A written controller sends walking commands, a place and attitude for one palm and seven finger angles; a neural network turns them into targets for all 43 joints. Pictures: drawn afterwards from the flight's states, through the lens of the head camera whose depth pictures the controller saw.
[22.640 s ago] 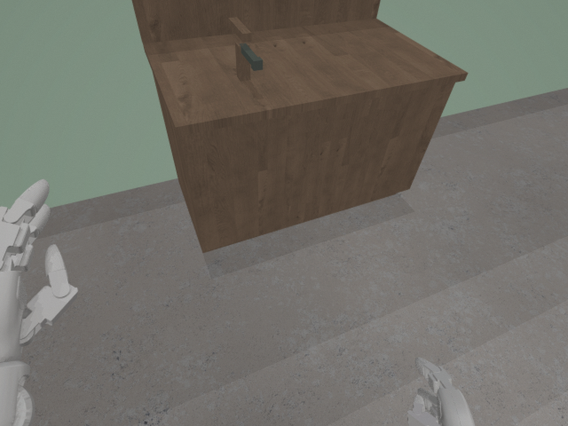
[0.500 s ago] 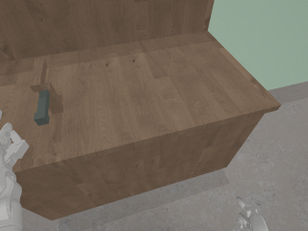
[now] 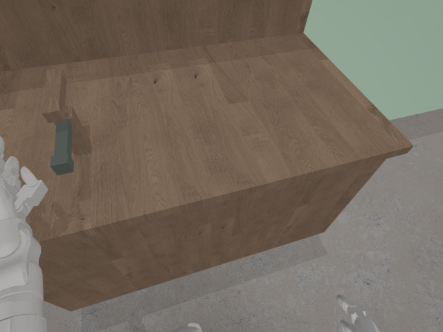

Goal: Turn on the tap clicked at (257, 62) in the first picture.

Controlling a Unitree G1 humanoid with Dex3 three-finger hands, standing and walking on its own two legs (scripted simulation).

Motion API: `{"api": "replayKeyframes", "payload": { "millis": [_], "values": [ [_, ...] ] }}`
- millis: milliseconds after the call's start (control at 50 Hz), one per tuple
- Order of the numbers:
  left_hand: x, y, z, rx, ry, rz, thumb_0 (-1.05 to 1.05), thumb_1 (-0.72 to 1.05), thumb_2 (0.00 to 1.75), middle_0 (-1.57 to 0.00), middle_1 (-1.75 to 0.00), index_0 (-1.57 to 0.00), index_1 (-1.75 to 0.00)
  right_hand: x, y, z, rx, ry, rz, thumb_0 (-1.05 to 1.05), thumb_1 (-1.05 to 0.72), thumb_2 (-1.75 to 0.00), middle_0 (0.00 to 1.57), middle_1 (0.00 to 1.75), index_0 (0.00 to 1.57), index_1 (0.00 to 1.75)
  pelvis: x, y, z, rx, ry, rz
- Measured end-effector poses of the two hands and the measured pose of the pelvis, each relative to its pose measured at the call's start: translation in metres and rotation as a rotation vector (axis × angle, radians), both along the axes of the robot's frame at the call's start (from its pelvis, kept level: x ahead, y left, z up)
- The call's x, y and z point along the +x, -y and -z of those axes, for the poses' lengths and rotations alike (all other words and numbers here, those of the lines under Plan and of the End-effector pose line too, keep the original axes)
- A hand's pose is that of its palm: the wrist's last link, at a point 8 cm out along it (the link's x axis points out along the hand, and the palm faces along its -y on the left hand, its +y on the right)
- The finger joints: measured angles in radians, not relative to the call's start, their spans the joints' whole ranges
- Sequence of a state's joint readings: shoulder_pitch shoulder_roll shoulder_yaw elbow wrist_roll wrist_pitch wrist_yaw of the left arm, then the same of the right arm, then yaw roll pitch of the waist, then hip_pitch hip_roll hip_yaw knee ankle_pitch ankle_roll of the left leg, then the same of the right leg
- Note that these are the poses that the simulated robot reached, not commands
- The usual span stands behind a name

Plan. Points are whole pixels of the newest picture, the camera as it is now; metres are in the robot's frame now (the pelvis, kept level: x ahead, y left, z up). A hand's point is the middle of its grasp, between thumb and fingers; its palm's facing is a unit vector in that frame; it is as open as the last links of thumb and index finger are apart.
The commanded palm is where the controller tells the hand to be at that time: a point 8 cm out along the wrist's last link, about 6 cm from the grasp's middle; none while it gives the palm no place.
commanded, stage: reach beside the lever's end, fingers flat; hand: left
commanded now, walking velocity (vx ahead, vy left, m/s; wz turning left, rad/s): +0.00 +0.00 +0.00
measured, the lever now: (62, 164) +0.38 +0.32 +0.07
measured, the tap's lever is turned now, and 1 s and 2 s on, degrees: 0 0 19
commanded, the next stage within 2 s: push the lever round in 0.56 s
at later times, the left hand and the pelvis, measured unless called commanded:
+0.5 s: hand (43, 182) +0.34 +0.34 +0.07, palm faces +0.60 -0.80 -0.10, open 7.8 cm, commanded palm +0.29 +0.37 +0.07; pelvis +0.00 -0.01 -0.01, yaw -1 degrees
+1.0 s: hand (53, 179) +0.35 +0.33 +0.06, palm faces +0.58 -0.81 -0.09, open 7.8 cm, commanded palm +0.30 +0.36 +0.07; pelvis +0.00 -0.02 -0.01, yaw -1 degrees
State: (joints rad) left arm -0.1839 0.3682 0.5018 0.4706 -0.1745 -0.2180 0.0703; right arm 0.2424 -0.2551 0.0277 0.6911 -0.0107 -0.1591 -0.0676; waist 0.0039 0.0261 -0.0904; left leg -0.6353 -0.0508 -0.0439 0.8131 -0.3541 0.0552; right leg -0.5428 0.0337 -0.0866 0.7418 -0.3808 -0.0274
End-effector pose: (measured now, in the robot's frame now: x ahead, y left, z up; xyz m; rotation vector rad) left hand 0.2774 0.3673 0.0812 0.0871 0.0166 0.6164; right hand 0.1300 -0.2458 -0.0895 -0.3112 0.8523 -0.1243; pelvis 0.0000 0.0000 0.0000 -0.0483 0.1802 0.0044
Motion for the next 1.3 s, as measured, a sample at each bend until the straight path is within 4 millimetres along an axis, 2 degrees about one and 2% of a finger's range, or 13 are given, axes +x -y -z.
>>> {"api": "replayKeyframes", "payload": {
  "millis": [240,440,680,920,1160,1300],
  "values": [
    [0.014,-0.012,0.003,0.017,0.008,-0.018,0.01,0.9,0.9,-0.15,-0.15,-0.16,-0.16,-0.026,0.012,0.008,-0.02,-0.094,0.041,0.01,-0.91,-0.89,0.21,0.3,0.21,0.3,-0.002,0.002,0.004,-0.008,-0.025,0.008],
    [0.01,-0.01,0.012,-0.004,-0.01,-0.023,0.01,0.9,0.9,-0.15,-0.15,-0.16,-0.15,-0.042,0.025,0.011,-0.031,-0.141,0.068,0.01,-0.91,-0.89,0.21,0.3,0.21,0.3,-0.003,0.007,0.006,-0.007,-0.03,0.008],
    [0.02,-0.006,0.006,0.007,-0.011,-0.013,0.01,0.9,0.9,-0.15,-0.15,-0.16,-0.15,-0.037,0.031,0.011,-0.025,-0.127,0.073,0.01,-0.91,-0.89,0.21,0.3,0.21,0.3,-0.003,0.016,0.006,-0.003,-0.035,0.011],
    [0.016,0.0,0.01,0.004,-0.012,-0.013,0.01,0.9,0.9,-0.15,-0.15,-0.15,-0.15,-0.033,0.035,0.013,-0.019,-0.142,0.068,0.01,-0.91,-0.89,0.21,0.3,0.21,0.3,0.002,0.019,0.006,-0.002,-0.038,0.01],
    [0.022,0.006,0.008,0.0,0.001,-0.004,0.01,0.9,0.9,-0.15,-0.15,-0.16,-0.15,-0.027,0.032,0.009,-0.01,-0.119,0.085,0.01,-0.91,-0.89,0.21,0.3,0.21,0.3,0.005,0.017,0.005,0.0,-0.033,0.018],
    [0.022,0.005,0.015,-0.02,-0.021,-0.013,0.01,0.9,0.9,-0.15,-0.15,-0.16,-0.15,-0.027,0.028,0.01,-0.015,-0.125,0.076,0.01,-0.91,-0.89,0.21,0.3,0.21,0.3,0.003,0.014,0.006,-0.005,-0.033,0.011]
  ]
}}
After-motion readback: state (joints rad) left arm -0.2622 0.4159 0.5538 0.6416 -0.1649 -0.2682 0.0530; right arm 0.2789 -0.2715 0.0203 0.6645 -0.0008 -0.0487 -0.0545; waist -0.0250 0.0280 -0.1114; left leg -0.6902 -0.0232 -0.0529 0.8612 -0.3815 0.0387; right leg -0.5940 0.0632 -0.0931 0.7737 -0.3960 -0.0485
